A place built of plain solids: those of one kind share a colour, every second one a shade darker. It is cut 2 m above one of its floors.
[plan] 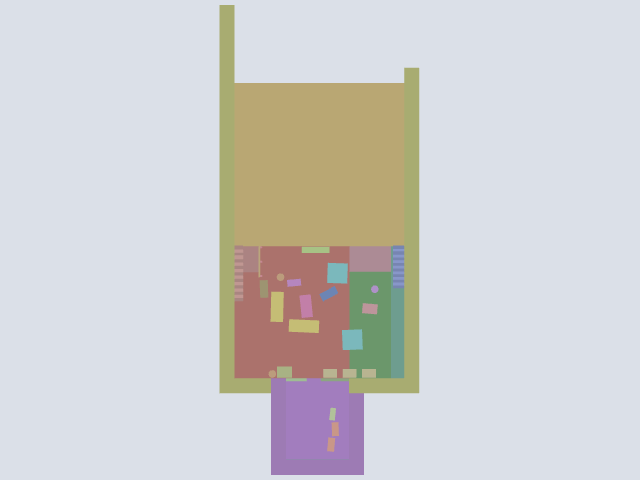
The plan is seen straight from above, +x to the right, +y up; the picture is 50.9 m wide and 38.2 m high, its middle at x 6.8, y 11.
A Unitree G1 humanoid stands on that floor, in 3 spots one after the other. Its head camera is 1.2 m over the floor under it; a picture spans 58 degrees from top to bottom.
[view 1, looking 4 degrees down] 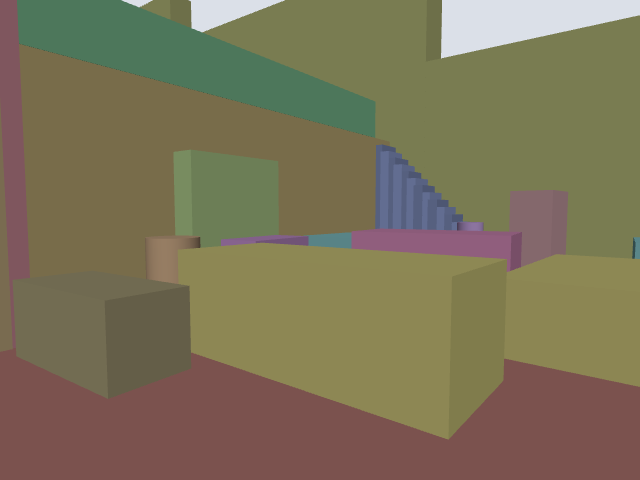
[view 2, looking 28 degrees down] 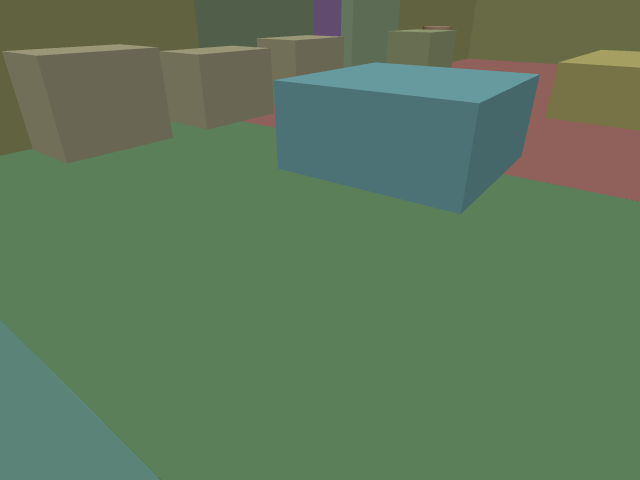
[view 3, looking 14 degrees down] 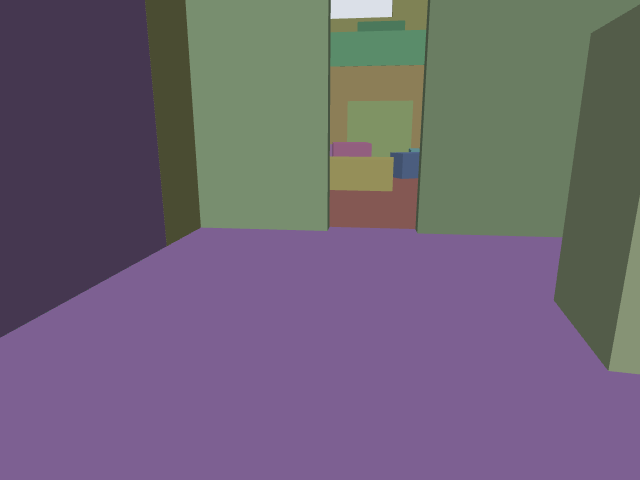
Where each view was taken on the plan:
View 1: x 0.72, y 3.72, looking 37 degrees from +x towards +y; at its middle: dustheap_gear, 8.39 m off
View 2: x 12.78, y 4.77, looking -142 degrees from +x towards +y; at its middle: floor_gearfloor1a_brick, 2.56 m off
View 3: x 6.30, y -5.50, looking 97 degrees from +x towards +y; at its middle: floor_leanto_floorboards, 4.96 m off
